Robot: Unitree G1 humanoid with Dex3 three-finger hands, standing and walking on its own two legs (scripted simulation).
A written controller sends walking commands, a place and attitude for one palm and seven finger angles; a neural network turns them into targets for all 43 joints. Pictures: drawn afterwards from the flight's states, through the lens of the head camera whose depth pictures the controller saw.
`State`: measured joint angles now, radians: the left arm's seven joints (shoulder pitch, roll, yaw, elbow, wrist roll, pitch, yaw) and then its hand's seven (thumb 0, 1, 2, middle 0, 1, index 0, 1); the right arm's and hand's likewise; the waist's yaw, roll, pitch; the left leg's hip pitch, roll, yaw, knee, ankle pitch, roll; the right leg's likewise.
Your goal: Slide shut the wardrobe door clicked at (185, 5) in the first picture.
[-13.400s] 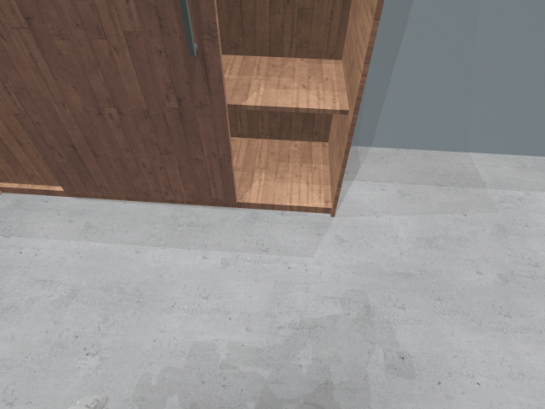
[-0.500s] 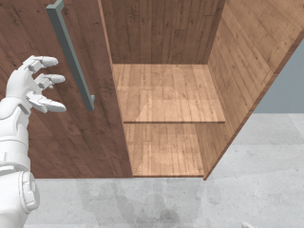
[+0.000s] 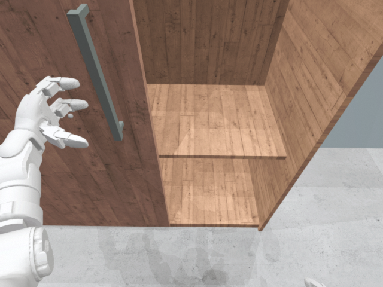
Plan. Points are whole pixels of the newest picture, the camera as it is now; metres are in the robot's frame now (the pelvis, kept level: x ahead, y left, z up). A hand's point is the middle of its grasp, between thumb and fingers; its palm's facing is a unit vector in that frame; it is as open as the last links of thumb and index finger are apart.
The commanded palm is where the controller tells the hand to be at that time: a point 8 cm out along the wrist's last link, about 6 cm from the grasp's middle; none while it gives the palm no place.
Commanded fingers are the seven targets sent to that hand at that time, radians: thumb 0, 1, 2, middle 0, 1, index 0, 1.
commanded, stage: feel for the door with the fingertips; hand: left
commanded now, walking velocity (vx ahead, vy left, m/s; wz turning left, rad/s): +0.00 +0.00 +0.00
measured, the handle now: (104, 84) +0.48 +0.19 +0.18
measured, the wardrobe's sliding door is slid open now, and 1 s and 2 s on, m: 0.46 0.46 0.46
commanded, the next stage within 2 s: slide the fingers in behind the handle in 0.52 s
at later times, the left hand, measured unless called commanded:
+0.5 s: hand (83, 107) +0.43 +0.22 +0.16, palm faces +0.02 -1.00 -0.02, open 13.8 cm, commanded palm +0.41 +0.27 +0.16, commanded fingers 0.00 -0.50 0.30 -0.30 -1.20 -0.30 -1.20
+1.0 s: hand (88, 111) +0.43 +0.22 +0.15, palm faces +0.00 -1.00 -0.02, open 13.9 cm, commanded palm +0.40 +0.26 +0.16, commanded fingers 0.00 -0.50 0.30 -0.30 -1.20 -0.30 -1.20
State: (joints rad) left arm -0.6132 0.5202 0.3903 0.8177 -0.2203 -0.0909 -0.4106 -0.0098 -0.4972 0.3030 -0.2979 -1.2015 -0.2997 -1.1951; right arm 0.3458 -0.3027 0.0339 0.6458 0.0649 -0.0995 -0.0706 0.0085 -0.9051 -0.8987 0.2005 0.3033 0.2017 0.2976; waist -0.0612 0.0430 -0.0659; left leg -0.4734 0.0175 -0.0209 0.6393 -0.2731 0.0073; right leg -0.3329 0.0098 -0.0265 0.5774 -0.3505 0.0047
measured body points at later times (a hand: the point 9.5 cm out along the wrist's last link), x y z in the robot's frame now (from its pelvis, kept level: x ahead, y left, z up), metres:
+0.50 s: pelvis +0.00 +0.00 +0.00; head +0.03 -0.01 +0.45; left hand +0.43 +0.28 +0.16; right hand +0.08 -0.27 -0.11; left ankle +0.03 +0.11 -0.73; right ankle -0.04 -0.13 -0.73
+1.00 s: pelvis +0.00 +0.00 +0.00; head +0.02 -0.01 +0.45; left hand +0.42 +0.27 +0.16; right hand +0.07 -0.27 -0.11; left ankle +0.03 +0.11 -0.73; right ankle -0.04 -0.13 -0.73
